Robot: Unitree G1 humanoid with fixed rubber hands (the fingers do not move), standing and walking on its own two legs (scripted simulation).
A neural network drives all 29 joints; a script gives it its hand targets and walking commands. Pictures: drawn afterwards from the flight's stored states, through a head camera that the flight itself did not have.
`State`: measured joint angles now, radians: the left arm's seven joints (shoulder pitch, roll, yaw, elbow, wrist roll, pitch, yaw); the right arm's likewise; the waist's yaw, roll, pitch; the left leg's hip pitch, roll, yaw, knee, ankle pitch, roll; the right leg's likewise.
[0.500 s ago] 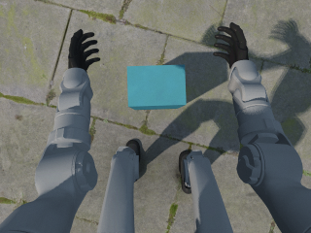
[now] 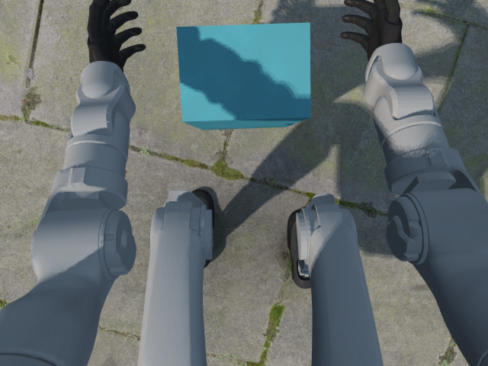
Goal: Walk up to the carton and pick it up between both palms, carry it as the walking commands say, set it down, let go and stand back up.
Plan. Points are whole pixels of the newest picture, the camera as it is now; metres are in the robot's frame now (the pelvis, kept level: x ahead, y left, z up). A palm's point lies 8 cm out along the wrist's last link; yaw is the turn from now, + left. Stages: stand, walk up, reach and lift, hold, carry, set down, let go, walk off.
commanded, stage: reach and lift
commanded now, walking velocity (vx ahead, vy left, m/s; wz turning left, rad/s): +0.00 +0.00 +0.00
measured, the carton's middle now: (244, 88) +0.50 +0.04 -0.34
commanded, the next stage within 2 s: none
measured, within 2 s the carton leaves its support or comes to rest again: leaves its support in 1.76 s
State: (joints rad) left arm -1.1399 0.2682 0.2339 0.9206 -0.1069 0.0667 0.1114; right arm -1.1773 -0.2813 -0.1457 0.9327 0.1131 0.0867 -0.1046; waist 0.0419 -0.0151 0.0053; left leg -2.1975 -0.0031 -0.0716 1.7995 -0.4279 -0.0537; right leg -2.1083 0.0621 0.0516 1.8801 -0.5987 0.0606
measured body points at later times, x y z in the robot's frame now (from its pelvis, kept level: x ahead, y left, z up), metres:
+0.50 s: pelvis -0.01 +0.00 -0.08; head +0.36 +0.01 +0.17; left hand +0.51 +0.22 -0.27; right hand +0.53 -0.15 -0.27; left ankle +0.13 +0.14 -0.43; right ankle +0.08 -0.13 -0.43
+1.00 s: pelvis -0.02 +0.00 -0.08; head +0.35 +0.00 +0.17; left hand +0.51 +0.21 -0.27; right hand +0.53 -0.14 -0.27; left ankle +0.13 +0.14 -0.43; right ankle +0.08 -0.13 -0.43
